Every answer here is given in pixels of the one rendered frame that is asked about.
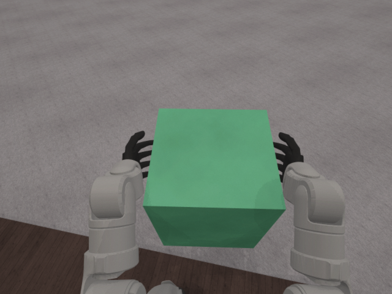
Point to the robot right forearm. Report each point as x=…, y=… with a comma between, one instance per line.
x=319, y=220

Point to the robot left upper arm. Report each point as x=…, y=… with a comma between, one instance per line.
x=128, y=286

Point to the carton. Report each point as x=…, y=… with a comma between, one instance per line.
x=213, y=179

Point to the robot left forearm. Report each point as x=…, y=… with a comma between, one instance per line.
x=112, y=218

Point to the left robot shin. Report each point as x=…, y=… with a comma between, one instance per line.
x=168, y=282

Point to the robot right hand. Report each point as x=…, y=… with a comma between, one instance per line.
x=292, y=153

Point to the robot left hand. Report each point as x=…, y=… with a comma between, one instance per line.
x=132, y=149

